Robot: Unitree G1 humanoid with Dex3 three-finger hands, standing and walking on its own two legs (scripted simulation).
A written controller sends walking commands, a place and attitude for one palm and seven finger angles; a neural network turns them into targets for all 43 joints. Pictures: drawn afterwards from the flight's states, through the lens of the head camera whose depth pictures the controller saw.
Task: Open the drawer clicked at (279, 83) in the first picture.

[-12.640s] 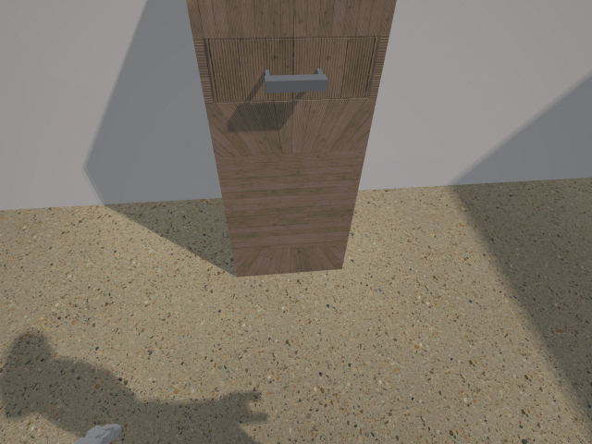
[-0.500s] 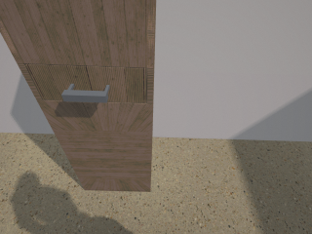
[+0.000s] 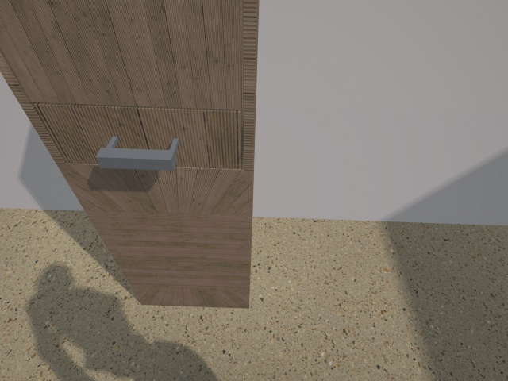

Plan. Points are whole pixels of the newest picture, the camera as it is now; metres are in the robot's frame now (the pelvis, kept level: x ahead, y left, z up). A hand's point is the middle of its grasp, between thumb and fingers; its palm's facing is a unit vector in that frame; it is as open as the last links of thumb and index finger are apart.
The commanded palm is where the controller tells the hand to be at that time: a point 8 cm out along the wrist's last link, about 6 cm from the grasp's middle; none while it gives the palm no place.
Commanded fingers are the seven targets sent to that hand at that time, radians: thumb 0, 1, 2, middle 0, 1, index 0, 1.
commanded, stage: come to a stop and stand still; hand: left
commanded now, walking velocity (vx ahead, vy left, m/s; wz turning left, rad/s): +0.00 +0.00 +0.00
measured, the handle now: (141, 150) +0.50 +0.26 +0.08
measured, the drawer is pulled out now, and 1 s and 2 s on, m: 0.00 0.00 0.00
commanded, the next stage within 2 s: look again from close up in 0.30 s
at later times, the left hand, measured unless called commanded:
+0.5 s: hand out of the picture -0.03 +0.15 -0.18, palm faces +0.01 -0.99 -0.16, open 7.4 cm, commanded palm none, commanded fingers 0.00 0.90 0.90 -0.20 -0.30 -0.20 -0.30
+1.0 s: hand out of the picture +0.02 +0.19 -0.18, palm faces -0.02 -0.98 -0.20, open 7.4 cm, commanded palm +0.11 +0.24 -0.07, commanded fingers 0.00 0.88 0.89 -0.20 -0.31 -0.20 -0.31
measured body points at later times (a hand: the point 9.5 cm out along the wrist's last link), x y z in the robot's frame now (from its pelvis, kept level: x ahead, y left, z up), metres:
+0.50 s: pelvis +0.01 +0.01 -0.01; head +0.03 +0.00 +0.44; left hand -0.02 +0.21 -0.16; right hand +0.01 -0.22 -0.17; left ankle +0.05 +0.13 -0.74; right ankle -0.07 -0.10 -0.74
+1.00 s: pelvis +0.01 +0.01 -0.01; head +0.02 +0.02 +0.44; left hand +0.03 +0.24 -0.16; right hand +0.02 -0.21 -0.16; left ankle +0.05 +0.13 -0.74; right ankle -0.07 -0.09 -0.74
